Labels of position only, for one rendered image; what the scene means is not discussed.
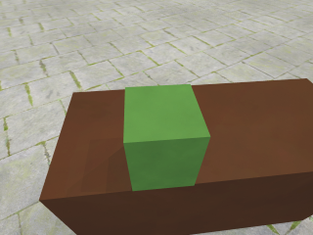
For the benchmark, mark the pedestal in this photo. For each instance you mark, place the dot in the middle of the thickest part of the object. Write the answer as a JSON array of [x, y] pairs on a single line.
[[257, 168]]

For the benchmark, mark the carton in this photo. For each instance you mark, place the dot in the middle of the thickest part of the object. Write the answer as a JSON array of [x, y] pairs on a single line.
[[165, 136]]

